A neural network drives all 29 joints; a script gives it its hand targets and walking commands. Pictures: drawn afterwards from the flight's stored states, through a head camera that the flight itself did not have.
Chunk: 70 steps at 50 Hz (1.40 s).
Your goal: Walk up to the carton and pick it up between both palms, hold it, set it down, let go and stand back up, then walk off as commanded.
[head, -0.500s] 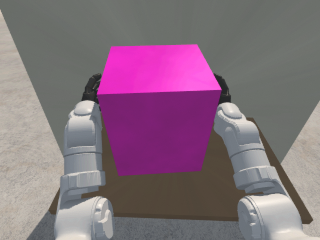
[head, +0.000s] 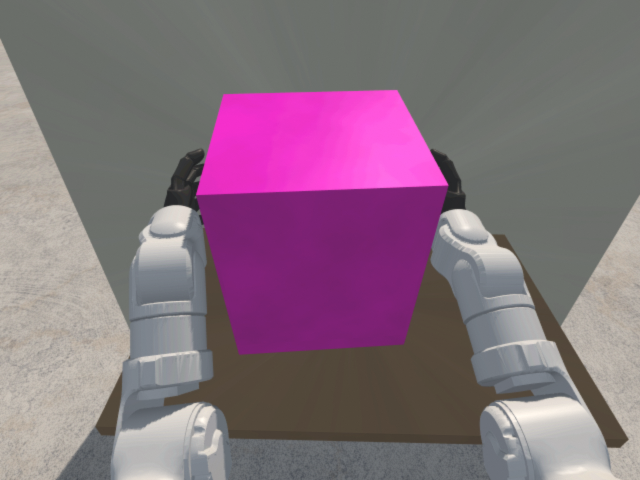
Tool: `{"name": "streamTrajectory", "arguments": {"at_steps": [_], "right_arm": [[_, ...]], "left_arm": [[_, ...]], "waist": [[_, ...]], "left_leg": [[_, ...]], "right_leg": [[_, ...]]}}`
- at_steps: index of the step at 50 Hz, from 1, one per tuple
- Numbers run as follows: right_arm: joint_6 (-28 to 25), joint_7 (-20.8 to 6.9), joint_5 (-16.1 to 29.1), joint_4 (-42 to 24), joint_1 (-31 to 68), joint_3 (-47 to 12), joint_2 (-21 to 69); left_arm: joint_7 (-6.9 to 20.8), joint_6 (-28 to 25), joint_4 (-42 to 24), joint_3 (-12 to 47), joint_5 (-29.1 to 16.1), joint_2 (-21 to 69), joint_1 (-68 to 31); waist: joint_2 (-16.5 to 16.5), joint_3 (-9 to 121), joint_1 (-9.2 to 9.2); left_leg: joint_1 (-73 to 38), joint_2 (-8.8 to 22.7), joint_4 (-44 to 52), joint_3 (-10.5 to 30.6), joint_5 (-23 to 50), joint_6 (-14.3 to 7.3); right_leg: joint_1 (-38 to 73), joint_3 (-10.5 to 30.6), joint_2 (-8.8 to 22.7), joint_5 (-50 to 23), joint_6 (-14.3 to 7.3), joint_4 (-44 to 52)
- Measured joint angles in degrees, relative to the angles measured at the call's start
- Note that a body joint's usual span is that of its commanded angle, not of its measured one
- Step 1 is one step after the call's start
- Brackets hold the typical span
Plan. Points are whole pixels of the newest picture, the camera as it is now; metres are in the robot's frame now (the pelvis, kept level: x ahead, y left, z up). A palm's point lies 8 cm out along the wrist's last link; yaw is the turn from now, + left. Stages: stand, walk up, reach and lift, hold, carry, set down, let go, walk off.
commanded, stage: hold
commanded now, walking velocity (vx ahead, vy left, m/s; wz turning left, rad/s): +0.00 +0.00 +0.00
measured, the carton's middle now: (317, 224) +0.39 +0.00 +0.19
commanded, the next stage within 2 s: none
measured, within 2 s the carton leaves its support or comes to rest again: neither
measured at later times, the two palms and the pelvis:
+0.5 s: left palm (181, 216) +0.36 +0.16 +0.23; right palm (444, 213) +0.36 -0.15 +0.22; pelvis +0.00 +0.00 +0.00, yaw +0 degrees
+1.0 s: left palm (181, 215) +0.36 +0.16 +0.23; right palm (442, 213) +0.36 -0.15 +0.22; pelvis +0.00 +0.00 +0.00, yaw +0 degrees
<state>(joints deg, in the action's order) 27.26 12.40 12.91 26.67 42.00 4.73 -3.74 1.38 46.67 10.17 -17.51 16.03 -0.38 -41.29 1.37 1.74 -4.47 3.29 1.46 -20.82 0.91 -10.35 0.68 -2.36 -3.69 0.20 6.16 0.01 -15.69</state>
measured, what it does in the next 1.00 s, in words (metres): stands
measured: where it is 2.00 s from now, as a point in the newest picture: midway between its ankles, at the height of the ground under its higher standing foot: outside the picture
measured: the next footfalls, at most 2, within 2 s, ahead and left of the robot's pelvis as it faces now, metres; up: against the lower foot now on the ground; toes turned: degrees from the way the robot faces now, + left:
none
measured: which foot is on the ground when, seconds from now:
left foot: down 0.00-1.00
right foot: down 0.00-1.00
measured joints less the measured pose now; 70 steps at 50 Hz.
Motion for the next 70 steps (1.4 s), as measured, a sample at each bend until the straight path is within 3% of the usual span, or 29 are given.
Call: {"name": "streamTrajectory", "arguments": {"at_steps": [46,70], "right_arm": [[-0.24,-0.47,-1.58,2.96,1.80,1.21,0.58],[0.31,-0.22,-0.58,0.79,0.55,0.43,0.36]], "left_arm": [[0.36,-0.76,3.40,-0.94,0.49,-0.43,-1.74],[0.44,0.23,0.43,-0.47,0.68,0.07,-0.16]], "waist": [[0.25,0.12,0.24],[0.46,-0.44,0.14]], "left_leg": [[0.05,-0.23,0.46,0.14,0.57,-0.12],[-0.63,-0.06,0.25,-0.11,0.18,-0.05]], "right_leg": [[-0.28,-0.07,0.20,-0.18,-0.03,-0.20],[0.48,0.21,0.02,-0.10,-0.03,0.01]]}}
